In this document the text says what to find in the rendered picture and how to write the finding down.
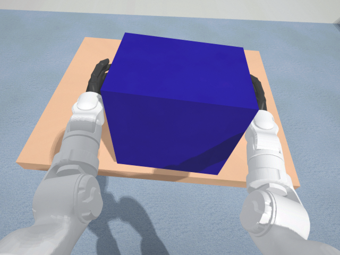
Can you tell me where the robot left forearm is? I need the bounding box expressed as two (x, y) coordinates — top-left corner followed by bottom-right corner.
(32, 92), (105, 218)

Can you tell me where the robot right upper arm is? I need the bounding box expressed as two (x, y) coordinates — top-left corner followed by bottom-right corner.
(240, 189), (340, 255)

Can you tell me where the table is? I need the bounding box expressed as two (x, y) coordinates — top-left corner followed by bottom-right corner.
(16, 37), (300, 189)

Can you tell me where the robot left hand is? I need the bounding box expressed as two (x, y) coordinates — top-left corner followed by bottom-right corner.
(86, 58), (111, 95)

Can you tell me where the carton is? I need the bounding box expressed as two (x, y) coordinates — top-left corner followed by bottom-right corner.
(100, 32), (259, 175)

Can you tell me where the robot left upper arm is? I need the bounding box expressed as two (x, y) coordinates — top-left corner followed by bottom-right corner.
(0, 173), (103, 255)

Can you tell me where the robot right forearm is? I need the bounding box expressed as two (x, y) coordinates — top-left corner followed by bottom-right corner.
(245, 110), (303, 206)

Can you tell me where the robot right hand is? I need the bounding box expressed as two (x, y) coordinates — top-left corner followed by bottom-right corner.
(250, 75), (267, 111)

